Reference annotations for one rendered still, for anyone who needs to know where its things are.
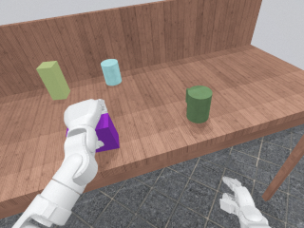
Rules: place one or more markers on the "robot right hand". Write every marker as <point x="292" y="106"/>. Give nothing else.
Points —
<point x="232" y="203"/>

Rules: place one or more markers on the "table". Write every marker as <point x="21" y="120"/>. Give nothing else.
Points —
<point x="162" y="48"/>

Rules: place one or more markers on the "robot left hand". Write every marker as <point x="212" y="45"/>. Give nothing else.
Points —
<point x="88" y="113"/>

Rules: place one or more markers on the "robot right forearm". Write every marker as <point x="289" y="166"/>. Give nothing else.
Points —
<point x="250" y="217"/>

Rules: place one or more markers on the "robot left forearm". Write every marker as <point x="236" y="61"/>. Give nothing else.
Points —
<point x="78" y="169"/>

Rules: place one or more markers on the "sponge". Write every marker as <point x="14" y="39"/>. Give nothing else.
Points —
<point x="106" y="133"/>

